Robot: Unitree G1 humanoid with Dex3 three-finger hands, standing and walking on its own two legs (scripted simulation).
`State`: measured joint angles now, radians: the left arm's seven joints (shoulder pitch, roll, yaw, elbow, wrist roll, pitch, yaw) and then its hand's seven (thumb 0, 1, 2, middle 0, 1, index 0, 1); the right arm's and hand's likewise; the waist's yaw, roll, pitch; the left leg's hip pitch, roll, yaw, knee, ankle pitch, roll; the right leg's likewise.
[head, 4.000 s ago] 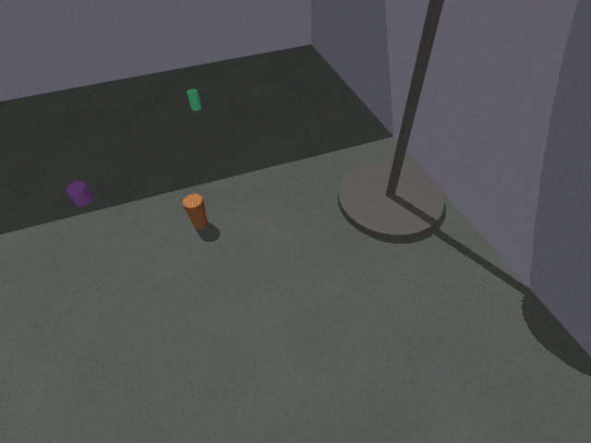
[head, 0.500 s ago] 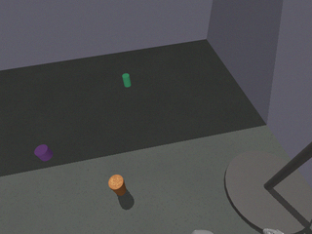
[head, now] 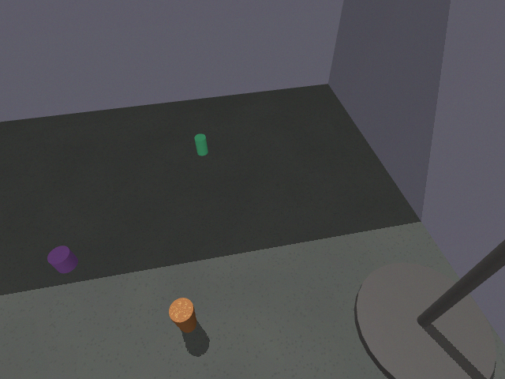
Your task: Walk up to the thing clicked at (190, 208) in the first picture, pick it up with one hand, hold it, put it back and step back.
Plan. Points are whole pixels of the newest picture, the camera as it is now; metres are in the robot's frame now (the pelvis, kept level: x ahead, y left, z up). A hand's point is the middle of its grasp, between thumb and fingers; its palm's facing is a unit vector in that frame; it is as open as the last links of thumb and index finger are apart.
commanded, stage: walk up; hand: left
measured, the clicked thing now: (185, 317) +0.46 +0.27 -0.70
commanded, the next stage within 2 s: stand in 0.44 s
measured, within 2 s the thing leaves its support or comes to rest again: neither
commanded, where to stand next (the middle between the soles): +0.07 +0.00 m, yaw +0 degrees
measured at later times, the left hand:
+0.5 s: hand out of the picture +0.08 +0.25 -0.16, palm faces -0.01 -0.94 -0.33, open 7.4 cm
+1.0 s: hand out of the picture +0.11 +0.25 -0.15, palm faces -0.01 -0.94 -0.34, open 7.4 cm
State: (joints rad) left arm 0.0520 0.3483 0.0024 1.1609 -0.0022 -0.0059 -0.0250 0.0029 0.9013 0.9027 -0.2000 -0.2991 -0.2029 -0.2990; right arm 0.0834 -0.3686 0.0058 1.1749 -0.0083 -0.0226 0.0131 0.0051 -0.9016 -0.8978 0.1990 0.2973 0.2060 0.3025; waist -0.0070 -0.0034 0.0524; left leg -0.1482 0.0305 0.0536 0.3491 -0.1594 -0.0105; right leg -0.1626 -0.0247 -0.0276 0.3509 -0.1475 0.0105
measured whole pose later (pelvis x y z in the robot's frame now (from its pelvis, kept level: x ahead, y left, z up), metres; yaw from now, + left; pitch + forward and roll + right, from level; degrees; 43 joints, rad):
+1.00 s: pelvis +0.03 +0.00 +0.00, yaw +1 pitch -2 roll +0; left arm 0.08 0.35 0.00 1.14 0.01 -0.01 -0.01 0.00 0.90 0.90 -0.20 -0.30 -0.20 -0.30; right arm 0.08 -0.35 0.00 1.16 -0.01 -0.01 0.01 0.00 -0.90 -0.90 0.20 0.30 0.21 0.30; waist -0.01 0.01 0.04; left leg -0.10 0.02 0.04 0.30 -0.17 -0.01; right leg -0.11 -0.03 -0.04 0.31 -0.17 0.02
